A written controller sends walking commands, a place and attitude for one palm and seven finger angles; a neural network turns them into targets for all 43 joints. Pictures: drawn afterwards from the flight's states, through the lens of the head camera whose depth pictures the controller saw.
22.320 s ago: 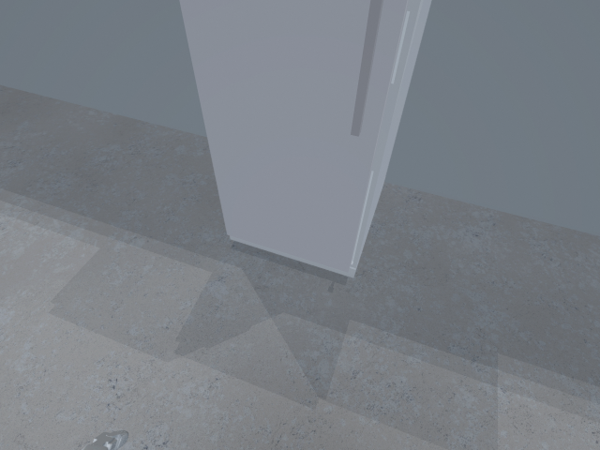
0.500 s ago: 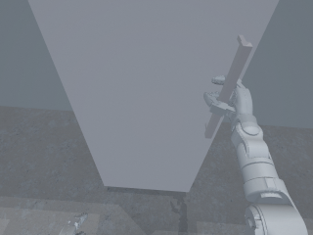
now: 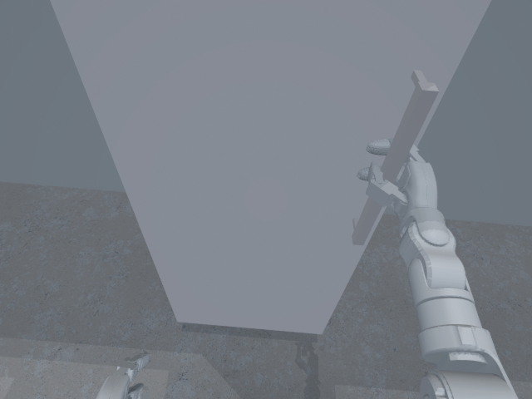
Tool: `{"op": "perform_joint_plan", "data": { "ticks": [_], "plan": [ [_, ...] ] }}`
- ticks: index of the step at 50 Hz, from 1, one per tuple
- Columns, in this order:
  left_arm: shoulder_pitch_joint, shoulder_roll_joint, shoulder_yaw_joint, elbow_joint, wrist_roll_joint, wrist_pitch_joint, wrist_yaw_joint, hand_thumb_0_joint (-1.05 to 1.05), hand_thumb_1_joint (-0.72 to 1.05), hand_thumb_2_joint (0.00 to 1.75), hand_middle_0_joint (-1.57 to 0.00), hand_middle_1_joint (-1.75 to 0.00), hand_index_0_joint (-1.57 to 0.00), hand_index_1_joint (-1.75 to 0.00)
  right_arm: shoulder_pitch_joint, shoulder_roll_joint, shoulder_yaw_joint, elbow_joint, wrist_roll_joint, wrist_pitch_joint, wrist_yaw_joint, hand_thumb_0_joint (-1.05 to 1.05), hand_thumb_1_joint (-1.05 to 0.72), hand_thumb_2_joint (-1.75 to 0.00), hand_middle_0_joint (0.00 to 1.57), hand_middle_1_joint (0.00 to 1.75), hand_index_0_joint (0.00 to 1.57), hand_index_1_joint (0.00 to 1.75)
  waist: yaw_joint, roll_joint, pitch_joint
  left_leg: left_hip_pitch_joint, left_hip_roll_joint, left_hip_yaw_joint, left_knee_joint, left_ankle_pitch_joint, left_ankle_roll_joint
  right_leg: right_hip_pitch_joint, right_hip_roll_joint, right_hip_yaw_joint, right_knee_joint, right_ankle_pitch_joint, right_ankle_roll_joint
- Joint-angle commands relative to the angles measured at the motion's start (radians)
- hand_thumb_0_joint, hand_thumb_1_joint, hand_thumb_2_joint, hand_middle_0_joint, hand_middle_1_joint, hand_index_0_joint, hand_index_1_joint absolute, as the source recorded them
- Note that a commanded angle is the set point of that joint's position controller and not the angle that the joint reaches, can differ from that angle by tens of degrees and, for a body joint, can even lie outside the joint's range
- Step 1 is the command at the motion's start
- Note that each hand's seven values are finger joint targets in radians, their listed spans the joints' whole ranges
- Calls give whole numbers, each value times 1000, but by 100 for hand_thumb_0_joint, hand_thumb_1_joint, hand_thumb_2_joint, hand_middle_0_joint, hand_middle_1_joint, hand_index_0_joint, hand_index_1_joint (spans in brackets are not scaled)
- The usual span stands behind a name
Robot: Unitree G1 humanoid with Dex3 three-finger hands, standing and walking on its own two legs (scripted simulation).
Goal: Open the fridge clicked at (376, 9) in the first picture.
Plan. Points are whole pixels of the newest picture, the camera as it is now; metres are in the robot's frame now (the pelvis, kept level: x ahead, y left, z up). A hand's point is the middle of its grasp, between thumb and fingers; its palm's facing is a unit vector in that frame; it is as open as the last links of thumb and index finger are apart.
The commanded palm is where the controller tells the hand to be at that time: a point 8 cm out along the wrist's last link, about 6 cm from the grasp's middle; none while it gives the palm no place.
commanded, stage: grip the handle and tug to test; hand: right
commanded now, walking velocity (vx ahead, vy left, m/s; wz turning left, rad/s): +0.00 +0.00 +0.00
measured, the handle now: (382, 173) +0.44 -0.16 +0.13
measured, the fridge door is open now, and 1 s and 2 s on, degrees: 0 16 36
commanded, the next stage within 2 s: pull the door a little, standing still in 0.34 s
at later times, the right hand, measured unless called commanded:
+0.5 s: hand (378, 204) +0.36 -0.13 +0.14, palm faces +0.00 +1.00 -0.01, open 5.7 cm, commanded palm +0.32 -0.18 +0.15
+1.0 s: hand (374, 263) +0.27 -0.11 +0.14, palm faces -0.03 +0.98 -0.17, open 6.4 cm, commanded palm +0.23 -0.16 +0.15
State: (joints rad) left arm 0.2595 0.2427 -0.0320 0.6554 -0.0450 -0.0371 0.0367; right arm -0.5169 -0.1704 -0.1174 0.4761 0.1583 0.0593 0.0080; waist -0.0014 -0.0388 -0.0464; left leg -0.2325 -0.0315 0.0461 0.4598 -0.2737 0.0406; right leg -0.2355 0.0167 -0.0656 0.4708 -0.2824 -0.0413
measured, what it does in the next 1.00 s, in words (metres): stands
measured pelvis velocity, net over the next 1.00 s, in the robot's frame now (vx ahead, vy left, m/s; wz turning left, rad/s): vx -0.02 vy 0.00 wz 0.02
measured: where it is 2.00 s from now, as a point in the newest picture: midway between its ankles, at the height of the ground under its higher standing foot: outside the picture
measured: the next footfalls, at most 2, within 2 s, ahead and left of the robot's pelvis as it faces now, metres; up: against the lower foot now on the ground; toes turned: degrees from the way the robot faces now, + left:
right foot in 1.96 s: -0.13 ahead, +0.06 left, +0.00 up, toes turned -34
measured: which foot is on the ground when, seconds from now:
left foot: down 0.00-1.00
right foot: down 0.00-1.00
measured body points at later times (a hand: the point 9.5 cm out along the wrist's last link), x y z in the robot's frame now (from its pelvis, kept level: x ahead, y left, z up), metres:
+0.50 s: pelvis +0.03 +0.00 +0.00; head +0.02 +0.02 +0.45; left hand +0.20 +0.23 -0.09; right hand +0.35 -0.18 +0.15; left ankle -0.02 +0.09 -0.74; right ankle -0.02 -0.09 -0.74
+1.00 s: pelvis -0.02 +0.00 +0.00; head -0.01 +0.02 +0.45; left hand +0.16 +0.23 -0.09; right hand +0.26 -0.16 +0.15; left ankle -0.02 +0.09 -0.74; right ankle -0.02 -0.09 -0.74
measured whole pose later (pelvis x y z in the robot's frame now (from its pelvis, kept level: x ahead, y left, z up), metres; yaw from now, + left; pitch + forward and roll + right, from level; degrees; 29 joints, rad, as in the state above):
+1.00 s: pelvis -0.02 +0.00 +0.00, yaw +1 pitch +1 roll +0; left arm 0.14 0.23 -0.04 0.53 0.00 0.12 0.07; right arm 0.12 -0.20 0.05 -0.27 0.07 0.01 -0.07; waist 0.02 -0.06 0.00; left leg -0.21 -0.03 0.03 0.42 -0.22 0.03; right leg -0.21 0.02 -0.07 0.43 -0.24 -0.05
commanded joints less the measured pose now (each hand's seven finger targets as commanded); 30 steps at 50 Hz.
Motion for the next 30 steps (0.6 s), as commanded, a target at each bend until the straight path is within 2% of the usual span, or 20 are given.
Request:
{"op": "perform_joint_plan", "data": {
  "ticks": [1, 3, 4, 5, 6, 8, 9, 10, 14, 16, 17, 19, 22, 23, 24, 25, 26, 28, 29, 30],
  "plan": [
    [-72, 111, 46, -153, -3, -45, -2, 0, 90, 90, -20, -30, -20, -30, -344, -74, 19, -356, 12, -72, 37, 0, -90, -90, 45, 140, 45, 140, -16, 19, -365, 110, 17, -23, 5, 542, -7, 218, -35, 64, 17, 579, 19],
    [-77, 108, 47, -161, -2, -43, -6, 0, 90, 90, -20, -30, -20, -30, -297, -70, 20, -404, 15, -63, 40, 0, -90, -90, 45, 140, 45, 140, -23, 20, -373, 126, 18, -24, 8, 578, -8, 227, -37, 62, 19, 623, 23],
    [-78, 112, 48, -168, 0, -40, -7, 0, 90, 90, -20, -30, -20, -30, -248, -79, 14, -410, 15, -60, 41, 0, -90, -90, 45, 140, 45, 140, -33, 47, -382, 147, 19, -21, 10, 589, -9, 222, -38, 61, 19, 636, 22],
    [-87, 107, 46, -174, -1, -38, -9, 0, 90, 90, -20, -30, -20, -30, -238, -73, 20, -450, 17, -58, 42, 0, -90, -90, 45, 140, 45, 140, -33, 24, -375, 149, 21, -25, 11, 609, -10, 224, -39, 60, 17, 654, 23],
    [-90, 104, 46, -180, -1, -38, -12, 0, 90, 90, -20, -30, -20, -30, -200, -57, 32, -474, 18, -52, 46, 0, -90, -90, 45, 140, 45, 140, -35, 31, -375, 153, 21, -22, 13, 616, -10, 230, -41, 60, 18, 672, 23],
    [-95, 104, 45, -190, 1, -35, -16, 0, 90, 90, -20, -30, -20, -30, -148, -60, 26, -527, 22, -40, 47, 0, -90, -90, 45, 140, 45, 140, -42, 32, -379, 169, 22, -23, 15, 649, -11, 240, -44, 59, 19, 711, 25],
    [-98, 109, 48, -198, 2, -31, -16, 0, 90, 90, -20, -30, -20, -30, -97, -87, 5, -546, 22, -37, 46, 0, -90, -90, 45, 140, 45, 140, -52, 56, -379, 191, 25, -23, 15, 668, -12, 233, -46, 57, 19, 720, 24],
    [-108, 102, 46, -208, 3, -30, -17, 0, 90, 90, -20, -30, -20, -30, -71, -77, 10, -600, 24, -34, 47, 0, -90, -90, 45, 140, 45, 140, -54, 37, -394, 205, 27, -25, 18, 691, -13, 239, -44, 55, 15, 737, 23],
    [-128, 105, 41, -218, 2, -16, -16, 0, 90, 90, -20, -30, -20, -30, 24, -78, 19, -657, 26, 8, 58, 0, -90, -90, 45, 140, 45, 140, -48, 72, -323, 206, 30, -23, 3, 685, -16, 213, -45, 46, 4, 674, 18],
    [-142, 99, 38, -223, 2, -9, -13, 0, 90, 90, -20, -30, -20, -30, 54, -91, 1, -707, 26, 28, 50, 0, -90, -90, 45, 140, 45, 140, -52, 45, -311, 206, 29, -23, -1, 674, -14, 212, -42, 46, -3, 659, 19],
    [-148, 94, 35, -228, 4, -7, -13, 0, 90, 90, -20, -30, -20, -30, 58, -62, 31, -734, 23, 41, 52, 0, -90, -90, 45, 140, 45, 140, -48, 16, -310, 198, 29, -23, 0, 671, -15, 224, -41, 46, -1, 674, 21],
    [-147, 99, 37, -225, 6, 1, -11, 0, 90, 90, -20, -30, -20, -30, 95, -83, 19, -749, 21, 63, 48, 0, -90, -90, 45, 140, 45, 140, -47, 39, -304, 202, 32, -24, 1, 708, -17, 229, -45, 47, 12, 710, 21],
    [-151, 96, 31, -221, 9, 11, -3, 0, 90, 90, -20, -30, -20, -30, 60, -74, 26, -760, 22, 102, 40, 0, -90, -90, 45, 140, 45, 140, -32, 49, -289, 193, 32, -19, 2, 718, -21, 221, -40, 51, 10, 692, 21],
    [-149, 103, 30, -201, 9, 16, 5, 0, 90, 90, -20, -30, -20, -30, -41, -130, -14, -734, 18, 109, 29, 0, -90, -90, 45, 140, 45, 140, -16, 53, -276, 174, 30, -19, -8, 682, -19, 218, -36, 54, 6, 647, 24],
    [-155, 105, 30, -202, 12, 21, 10, 0, 90, 90, -20, -30, -20, -30, -24, -125, -13, -718, 17, 117, 26, 0, -90, -90, 45, 140, 45, 140, -22, 57, -259, 170, 28, -19, -11, 655, -18, 209, -33, 49, 3, 604, 19],
    [-168, 94, 26, -211, 11, 22, 11, 0, 90, 90, -20, -30, -20, -30, 9, -95, 9, -733, 15, 122, 26, 0, -90, -90, 45, 140, 45, 140, -24, 37, -258, 167, 29, -17, -13, 621, -15, 208, -32, 53, -4, 586, 21],
    [-175, 89, 22, -216, 12, 22, 11, 0, 90, 90, -20, -30, -20, -30, 64, -70, 19, -730, 20, 128, 27, 0, -90, -90, 45, 140, 45, 140, -32, 43, -250, 167, 30, -13, -13, 618, -14, 208, -30, 55, -2, 588, 22],
    [-176, 86, 19, -222, 12, 30, 8, 0, 90, 90, -20, -30, -20, -30, 138, -62, 24, -760, 25, 137, 32, 0, -90, -90, 45, 140, 45, 140, -42, 39, -276, 194, 34, -12, 0, 674, -15, 215, -29, 60, 4, 653, 26],
    [-176, 91, 22, -227, 14, 35, 7, 0, 90, 90, -20, -30, -20, -30, 177, -78, 13, -772, 26, 139, 32, 0, -90, -90, 45, 140, 45, 140, -50, 57, -293, 209, 38, -14, 6, 711, -18, 220, -32, 60, 12, 683, 25],
    [-185, 84, 18, -237, 14, 38, 5, 0, 90, 90, -20, -30, -20, -30, 190, -62, 28, -808, 29, 143, 37, 0, -90, -90, 45, 140, 45, 140, -51, 43, -309, 218, 42, -15, 10, 730, -20, 223, -30, 60, 11, 692, 24]
  ]
}}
